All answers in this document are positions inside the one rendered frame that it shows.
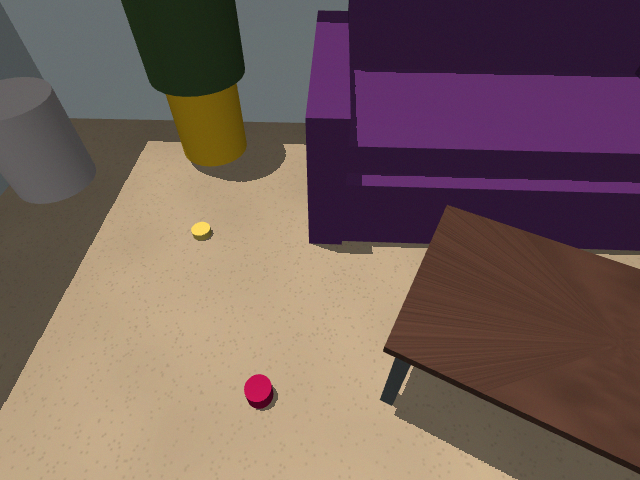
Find potted plant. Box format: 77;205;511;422
121;0;247;166

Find coffee table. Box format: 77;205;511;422
380;205;640;474

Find sofa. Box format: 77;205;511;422
305;0;640;251

